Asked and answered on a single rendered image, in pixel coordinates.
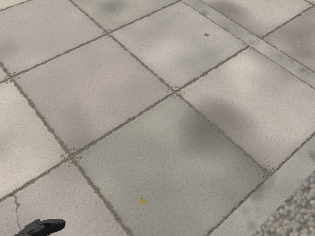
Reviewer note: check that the left robot hand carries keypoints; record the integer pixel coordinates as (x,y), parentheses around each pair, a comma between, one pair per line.
(42,227)

